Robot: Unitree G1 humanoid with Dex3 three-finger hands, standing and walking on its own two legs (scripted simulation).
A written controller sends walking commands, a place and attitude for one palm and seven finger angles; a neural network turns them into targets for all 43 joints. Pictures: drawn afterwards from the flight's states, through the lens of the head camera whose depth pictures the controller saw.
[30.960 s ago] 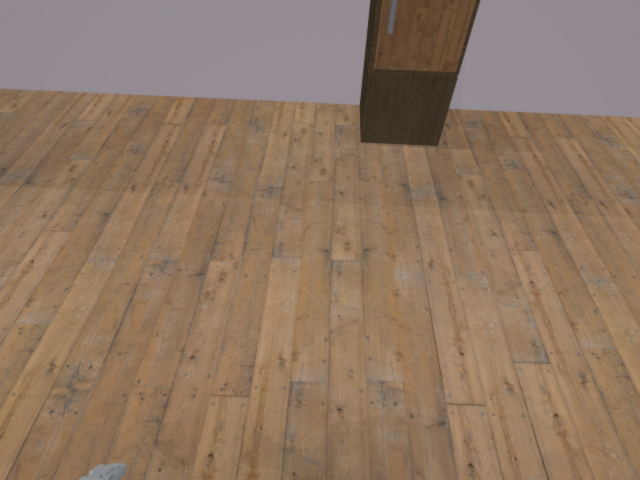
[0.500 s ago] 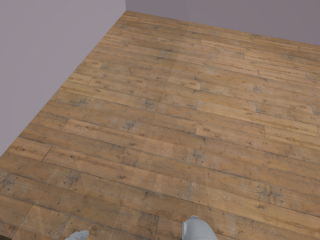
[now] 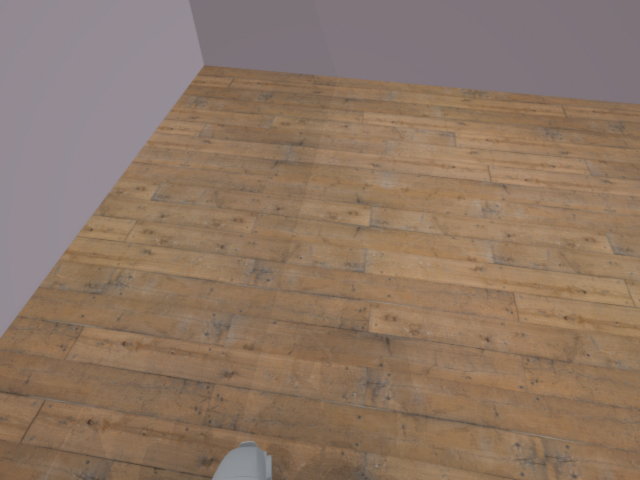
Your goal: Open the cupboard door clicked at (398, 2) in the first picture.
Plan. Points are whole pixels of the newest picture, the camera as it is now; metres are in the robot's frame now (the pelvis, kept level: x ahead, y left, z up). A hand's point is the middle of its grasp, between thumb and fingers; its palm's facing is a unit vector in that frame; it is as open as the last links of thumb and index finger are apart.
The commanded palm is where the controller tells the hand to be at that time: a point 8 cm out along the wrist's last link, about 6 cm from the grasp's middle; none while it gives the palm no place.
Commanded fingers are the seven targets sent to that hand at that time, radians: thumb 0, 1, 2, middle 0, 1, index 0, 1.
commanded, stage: walk to a spot facing it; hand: left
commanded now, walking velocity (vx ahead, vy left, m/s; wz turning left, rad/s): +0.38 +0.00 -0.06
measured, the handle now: out of the picture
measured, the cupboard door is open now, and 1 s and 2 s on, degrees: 45 45 45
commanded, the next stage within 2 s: turn to face it in 0.34 s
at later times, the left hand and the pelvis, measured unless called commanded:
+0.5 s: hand (219, 355) +0.33 +0.20 -0.17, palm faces -0.10 -0.97 -0.23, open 7.3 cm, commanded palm none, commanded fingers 0.00 0.90 0.90 -0.20 -0.30 -0.20 -0.30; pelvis +0.25 +0.00 -0.01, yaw -7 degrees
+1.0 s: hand (242, 313) +0.43 +0.18 -0.20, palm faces +0.16 -0.97 -0.18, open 7.3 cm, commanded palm none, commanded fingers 0.00 0.90 0.90 -0.20 -0.30 -0.20 -0.30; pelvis +0.37 -0.02 -0.02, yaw +9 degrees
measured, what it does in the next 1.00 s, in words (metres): walks ahead: left foot, then right foot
